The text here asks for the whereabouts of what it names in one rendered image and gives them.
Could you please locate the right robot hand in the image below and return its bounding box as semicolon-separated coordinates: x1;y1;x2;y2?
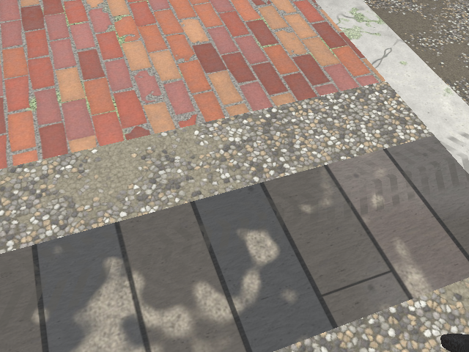
440;334;469;352

